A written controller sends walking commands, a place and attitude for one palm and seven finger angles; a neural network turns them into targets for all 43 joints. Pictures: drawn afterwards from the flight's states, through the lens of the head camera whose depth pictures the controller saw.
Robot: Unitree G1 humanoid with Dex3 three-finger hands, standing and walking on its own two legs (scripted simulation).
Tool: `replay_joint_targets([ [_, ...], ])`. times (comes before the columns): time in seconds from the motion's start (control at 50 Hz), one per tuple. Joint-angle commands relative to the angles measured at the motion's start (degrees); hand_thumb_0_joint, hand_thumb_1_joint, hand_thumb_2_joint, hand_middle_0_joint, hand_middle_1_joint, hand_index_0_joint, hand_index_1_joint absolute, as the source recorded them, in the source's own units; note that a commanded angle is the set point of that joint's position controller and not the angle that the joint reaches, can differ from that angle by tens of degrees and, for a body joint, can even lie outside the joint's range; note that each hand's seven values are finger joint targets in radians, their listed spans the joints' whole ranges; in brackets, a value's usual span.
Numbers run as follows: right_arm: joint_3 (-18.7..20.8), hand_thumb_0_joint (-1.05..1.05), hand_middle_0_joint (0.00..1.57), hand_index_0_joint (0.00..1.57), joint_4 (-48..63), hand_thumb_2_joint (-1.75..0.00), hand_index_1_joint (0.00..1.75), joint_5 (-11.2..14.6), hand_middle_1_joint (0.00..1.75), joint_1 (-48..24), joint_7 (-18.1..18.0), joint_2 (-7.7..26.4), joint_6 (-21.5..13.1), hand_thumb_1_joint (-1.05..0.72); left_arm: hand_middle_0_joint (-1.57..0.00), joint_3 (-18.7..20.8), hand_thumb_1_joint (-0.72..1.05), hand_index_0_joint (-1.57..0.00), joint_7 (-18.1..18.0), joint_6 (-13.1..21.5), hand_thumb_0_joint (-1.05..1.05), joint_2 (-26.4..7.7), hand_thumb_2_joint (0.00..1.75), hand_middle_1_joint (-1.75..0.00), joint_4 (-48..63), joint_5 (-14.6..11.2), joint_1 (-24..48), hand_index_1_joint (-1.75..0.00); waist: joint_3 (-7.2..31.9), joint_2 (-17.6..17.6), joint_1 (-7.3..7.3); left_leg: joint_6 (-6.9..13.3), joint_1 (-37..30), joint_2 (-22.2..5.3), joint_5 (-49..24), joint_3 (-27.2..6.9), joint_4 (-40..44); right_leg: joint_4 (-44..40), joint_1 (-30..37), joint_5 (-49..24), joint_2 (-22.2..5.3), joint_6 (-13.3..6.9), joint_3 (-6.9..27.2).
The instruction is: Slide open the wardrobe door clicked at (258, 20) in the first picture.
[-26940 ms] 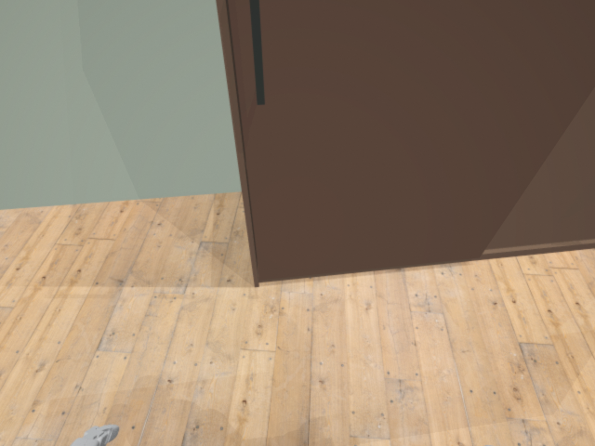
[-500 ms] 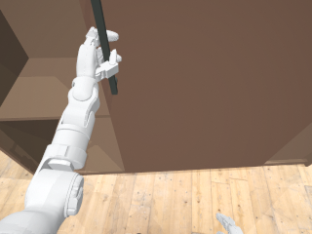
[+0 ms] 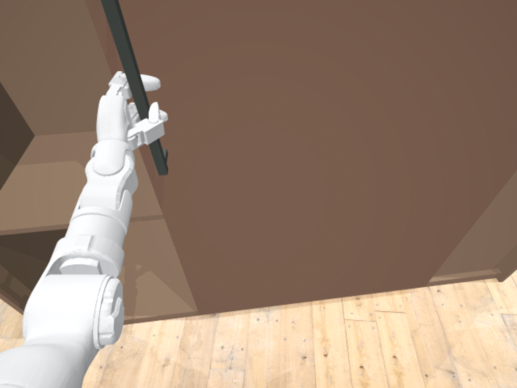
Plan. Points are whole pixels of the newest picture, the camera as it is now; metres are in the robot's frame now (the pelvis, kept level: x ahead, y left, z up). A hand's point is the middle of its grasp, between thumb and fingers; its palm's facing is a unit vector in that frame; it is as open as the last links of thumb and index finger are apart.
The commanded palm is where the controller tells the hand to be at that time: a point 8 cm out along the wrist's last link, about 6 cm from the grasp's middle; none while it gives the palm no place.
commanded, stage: stop walking and hold the door there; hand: left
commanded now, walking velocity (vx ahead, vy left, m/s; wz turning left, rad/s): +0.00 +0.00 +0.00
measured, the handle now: (140, 87) +0.50 +0.20 +0.24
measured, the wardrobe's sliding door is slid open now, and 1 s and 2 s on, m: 0.53 0.53 0.53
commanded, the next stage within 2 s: loosen the grip on the handle in 0.22 s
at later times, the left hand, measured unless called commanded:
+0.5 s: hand (144, 118) +0.44 +0.19 +0.22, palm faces +0.23 -0.96 -0.13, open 7.1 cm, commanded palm +0.41 +0.22 +0.19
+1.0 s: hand (147, 119) +0.45 +0.19 +0.21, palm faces +0.19 -0.97 -0.13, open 14.5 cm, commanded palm +0.42 +0.24 +0.20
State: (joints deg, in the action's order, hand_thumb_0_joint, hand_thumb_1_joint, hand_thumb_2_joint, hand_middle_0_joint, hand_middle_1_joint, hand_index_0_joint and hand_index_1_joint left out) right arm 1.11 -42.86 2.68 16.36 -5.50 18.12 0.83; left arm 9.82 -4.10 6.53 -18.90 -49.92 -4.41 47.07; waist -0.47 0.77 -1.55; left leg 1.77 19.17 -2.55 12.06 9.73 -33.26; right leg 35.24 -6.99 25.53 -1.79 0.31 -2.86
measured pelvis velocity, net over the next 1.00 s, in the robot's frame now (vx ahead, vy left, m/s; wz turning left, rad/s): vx -0.03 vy -0.01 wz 0.01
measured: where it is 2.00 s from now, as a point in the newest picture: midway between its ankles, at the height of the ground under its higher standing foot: outside the picture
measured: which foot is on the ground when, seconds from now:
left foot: down 0.00-1.00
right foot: down 0.00-1.00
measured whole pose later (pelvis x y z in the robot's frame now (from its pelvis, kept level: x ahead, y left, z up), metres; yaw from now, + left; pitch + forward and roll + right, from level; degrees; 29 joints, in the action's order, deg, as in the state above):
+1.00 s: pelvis -0.03 -0.01 +0.00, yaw +1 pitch +6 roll -1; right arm 0.6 -43.3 1.2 26.0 0.2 15.1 -7.2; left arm 17.7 1.7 9.9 -26.8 -57.7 -0.3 54.3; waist 2.9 1.6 -6.2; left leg 1.3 32.5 -3.5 8.1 4.3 -34.6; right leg 36.4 -19.5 22.8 2.5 -1.5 -1.7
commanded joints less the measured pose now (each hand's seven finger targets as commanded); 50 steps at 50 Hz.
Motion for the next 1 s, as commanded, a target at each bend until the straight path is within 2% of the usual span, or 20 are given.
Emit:
replay_joint_targets([
  [0.0,1.06,0.00,0.20,0.20,8.30,-0.90,0.30,-0.50,0.30,-4.46,0.09,5.02,-2.96,-0.90,-0.45,-3.79,0.90,-0.45,1.93,4.27,0.00,-3.11,0.90,-1.40,15.26,0.41,23.26,-1.40,17.76,4.78,0.67,3.54,-16.67,-12.38,-26.23,-14.28,3.98,1.14,-6.92,-19.28,-2.19,0.78,1.65],
  [0.08,1.01,0.00,0.20,0.20,8.78,-0.90,0.30,-0.67,0.30,-4.16,-0.03,5.07,-3.19,-0.90,-0.45,-2.20,0.90,-0.45,1.31,4.15,0.00,-5.89,0.90,-1.40,14.73,0.96,22.20,-1.40,15.15,0.21,0.89,0.65,-11.61,-10.02,-13.32,-10.50,4.37,-7.79,-4.99,-15.94,-4.68,-1.15,3.89],
  [0.18,0.68,0.00,0.20,0.20,8.71,-0.90,0.30,-0.38,0.30,-3.86,-0.49,5.07,-3.35,-0.90,-0.45,1.93,0.90,-0.45,0.82,3.95,0.00,-12.31,0.90,-1.40,14.98,1.77,22.22,-1.40,20.73,-5.72,0.99,-0.17,-13.91,-7.22,-26.02,-6.27,-0.17,-5.05,0.87,-44.77,-7.25,0.53,4.63],
  [0.28,0.27,0.00,0.20,0.20,8.83,-0.90,0.30,-0.45,0.30,-4.39,-0.24,4.41,-3.27,-0.90,-0.45,-0.80,0.90,-0.45,1.71,4.20,0.00,-8.54,0.90,-1.40,15.49,1.40,23.66,-1.40,20.97,-1.40,0.35,1.53,-19.29,-8.70,-30.32,-7.88,0.83,-3.73,-3.71,-36.48,-4.44,1.30,2.56],
  [0.3,5.63,0.00,0.20,0.20,8.70,-0.90,0.30,-0.84,0.30,-1.34,2.33,6.49,-6.51,-0.90,-0.45,22.15,0.90,-0.45,1.34,3.99,0.00,-39.51,0.90,-1.40,9.81,7.04,51.86,-1.40,10.75,-9.92,1.57,2.87,-18.24,-3.71,-24.37,-7.32,2.43,-4.76,-13.13,-38.19,-2.72,2.40,7.80],
  [0.32,2.54,0.00,0.20,0.20,4.84,-0.90,0.30,-2.68,0.30,1.37,2.09,6.79,-10.78,-0.90,-0.45,9.04,0.78,-0.45,3.32,-1.08,0.00,-21.60,0.84,-1.40,-3.07,8.45,49.30,-1.40,22.62,-15.56,-7.66,1.93,-17.58,0.91,-33.27,-10.96,9.78,1.12,-16.89,-43.24,5.12,-0.97,-0.52],
  [0.34,4.65,0.00,0.20,0.20,5.04,-0.90,0.30,-1.73,0.30,5.55,2.54,7.82,-12.17,-0.90,-0.45,11.55,0.66,-0.45,3.63,-1.02,0.00,-21.32,0.78,-1.40,3.89,5.45,43.49,-1.40,29.20,-4.75,-3.95,1.27,-25.72,-0.33,-37.52,-9.94,6.82,2.82,-17.14,-31.11,4.76,-1.43,-0.77],
  [0.36,4.37,0.00,0.20,0.20,5.60,-0.90,0.30,-1.78,0.30,5.72,3.07,5.77,-11.81,-0.90,-0.45,8.18,0.54,-0.45,4.96,-0.77,0.00,-11.64,0.73,-1.40,0.60,7.47,33.95,-1.40,28.45,-1.07,-2.37,0.16,-27.50,-0.47,-38.07,-10.81,4.49,0.64,-22.47,-21.34,4.69,-1.41,-0.60],
  [0.38,3.89,0.00,0.20,0.20,5.76,-0.90,0.30,-2.55,0.30,3.41,3.63,6.93,-11.35,-0.90,-0.45,13.79,0.42,-0.45,5.23,1.52,0.00,-19.28,0.67,-1.40,4.99,6.33,34.22,-1.40,29.78,5.64,0.44,-0.45,-29.69,-1.00,-35.04,-10.70,2.21,-4.87,-20.75,-18.48,3.11,-1.95,1.64],
  [0.4,3.63,0.00,0.20,0.20,7.42,-0.90,0.30,-3.32,0.30,2.19,3.97,6.36,-11.33,-0.90,-0.45,13.73,0.30,-0.45,4.92,3.20,0.00,-20.40,0.61,-1.40,9.06,6.33,32.75,-1.40,30.71,6.28,0.88,-0.55,-27.37,-0.11,-28.85,-9.09,1.32,-6.58,-16.72,-23.28,2.70,-2.58,2.04],
  [0.44,3.43,0.00,0.20,0.20,8.09,-0.90,0.30,-3.45,0.30,3.32,4.48,5.82,-11.11,-0.90,-0.45,11.18,0.05,-0.45,3.64,6.34,0.00,-18.57,0.49,-1.40,9.12,7.66,30.97,-1.40,26.23,1.04,-1.49,0.72,-20.38,0.71,-23.34,-8.00,0.04,-6.67,-15.29,-28.20,3.22,-2.32,1.55],
  [0.46,3.28,0.00,0.20,0.20,8.13,-0.90,0.30,-3.39,0.30,3.98,5.21,5.43,-10.68,-0.90,-0.45,4.97,-0.07,-0.45,3.65,7.43,0.00,-12.53,0.43,-1.40,8.92,8.53,31.96,-1.40,23.57,-1.55,-3.52,1.46,-18.44,0.85,-21.56,-6.88,-0.39,-6.24,-17.78,-29.46,3.47,-1.81,1.66],
  [0.54,3.39,0.00,0.20,0.20,7.06,-0.90,0.30,-1.61,0.30,5.61,5.52,7.43,-9.22,-0.90,-0.42,5.27,-0.55,-0.42,4.81,6.89,0.00,-15.55,0.20,-1.37,0.02,6.24,36.84,-1.37,15.56,-3.73,-5.04,1.39,-10.17,1.50,-2.81,-8.18,1.50,-8.49,-21.65,-15.46,2.70,-0.98,2.38],
  [0.58,3.37,0.00,0.20,0.20,6.04,-0.90,0.30,-1.32,0.30,6.70,5.66,7.88,-9.33,-0.90,-0.40,4.76,-0.55,-0.40,5.58,6.74,0.00,-17.93,0.20,-1.33,-1.72,6.49,41.54,-1.33,16.98,1.30,-5.34,0.95,-10.24,1.59,0.69,-7.97,1.81,-8.56,-24.01,-10.33,2.89,-1.40,3.45],
  [0.68,3.30,0.00,0.20,0.20,5.03,-0.90,0.30,-1.59,0.30,9.25,5.95,8.22,-10.12,-0.90,-0.33,4.16,-0.55,-0.33,5.62,7.13,0.00,-18.53,0.20,-1.25,-3.54,6.27,43.14,-1.25,17.08,2.02,-6.12,0.83,-8.22,1.45,4.40,-8.97,1.41,-8.15,-27.06,-4.57,3.37,-1.69,3.53],
  [0.7,3.60,0.00,0.20,0.20,5.53,-0.90,0.30,-1.70,0.30,9.30,5.70,9.08,-10.32,-0.90,-0.32,10.89,-0.55,-0.32,5.40,8.13,0.00,-27.03,0.20,-1.23,1.91,5.68,43.79,-1.23,22.73,2.65,-3.44,0.73,-9.66,1.16,3.48,-9.33,1.48,-7.82,-23.90,-5.04,3.46,-1.94,3.90],
  [0.78,3.56,0.00,0.20,0.20,5.03,-0.90,0.30,-1.40,0.30,9.73,5.20,7.88,-11.05,-0.90,-0.26,8.14,-0.55,-0.26,5.86,9.75,0.00,-22.01,0.20,-1.17,3.00,4.17,41.97,-1.17,22.40,2.19,-4.58,0.94,-11.32,0.89,1.34,-9.69,0.78,-7.65,-24.26,-7.56,4.32,-1.87,3.40],
  [0.84,3.56,0.00,0.20,0.20,5.85,-0.90,0.30,-1.42,0.30,10.14,5.13,7.67,-11.19,-0.90,-0.25,8.24,-0.55,-0.25,5.59,8.89,0.00,-21.36,0.20,-1.15,5.38,4.10,37.76,-1.15,22.47,4.26,-3.71,1.31,-12.45,1.02,-2.19,-9.40,0.25,-7.40,-23.49,-11.51,4.37,-1.72,3.06],
  [0.9,3.31,0.00,0.20,0.20,5.30,-0.90,0.30,-1.40,0.30,10.78,4.94,7.71,-10.62,-0.90,-0.25,9.08,-0.55,-0.25,5.20,6.00,0.00,-22.12,0.20,-1.15,2.67,4.00,34.76,-1.15,17.80,0.52,-3.86,1.41,-9.42,0.78,-2.83,-9.28,0.31,-7.84,-23.44,-13.32,4.45,-1.18,2.88],
  [0.98,3.31,0.00,0.20,0.20,5.61,-0.90,0.30,-1.30,0.30,11.16,4.47,7.51,-10.39,-0.90,-0.25,10.53,-0.55,-0.25,4.84,4.64,0.00,-23.63,0.20,-1.15,4.60,4.25,36.13,-1.15,19.15,-1.12,-4.17,1.63,-11.12,0.66,-5.95,-9.35,0.18,-7.59,-23.06,-15.91,4.47,-0.91,2.59],
])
